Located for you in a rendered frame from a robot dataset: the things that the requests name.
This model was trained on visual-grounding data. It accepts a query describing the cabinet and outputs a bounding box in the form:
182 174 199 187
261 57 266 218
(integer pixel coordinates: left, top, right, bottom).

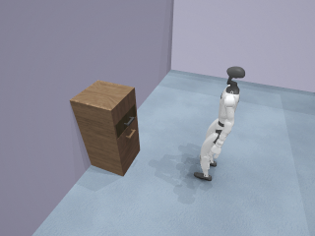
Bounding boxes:
70 80 140 176

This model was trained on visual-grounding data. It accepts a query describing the robot left upper arm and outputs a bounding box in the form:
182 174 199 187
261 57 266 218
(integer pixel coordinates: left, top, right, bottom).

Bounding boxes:
223 94 235 127

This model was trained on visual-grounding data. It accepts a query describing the robot left forearm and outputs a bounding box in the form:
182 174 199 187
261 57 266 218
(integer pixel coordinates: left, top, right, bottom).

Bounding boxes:
216 122 232 148

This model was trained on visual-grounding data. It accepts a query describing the handle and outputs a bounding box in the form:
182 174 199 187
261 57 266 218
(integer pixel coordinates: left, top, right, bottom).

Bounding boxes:
128 130 136 139
124 117 135 126

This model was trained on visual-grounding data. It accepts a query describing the robot right foot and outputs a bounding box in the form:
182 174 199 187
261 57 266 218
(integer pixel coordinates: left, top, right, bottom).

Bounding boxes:
210 160 217 167

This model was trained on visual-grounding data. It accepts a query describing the robot right shin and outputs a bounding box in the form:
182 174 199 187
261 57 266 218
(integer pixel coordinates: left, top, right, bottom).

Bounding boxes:
210 153 214 163

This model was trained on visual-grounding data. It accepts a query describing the robot left hand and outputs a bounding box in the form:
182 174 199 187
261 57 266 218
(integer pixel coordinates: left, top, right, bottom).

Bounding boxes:
208 145 221 159

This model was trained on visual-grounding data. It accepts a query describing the drawer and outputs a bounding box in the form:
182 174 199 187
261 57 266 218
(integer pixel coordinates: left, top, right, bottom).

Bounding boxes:
115 104 136 139

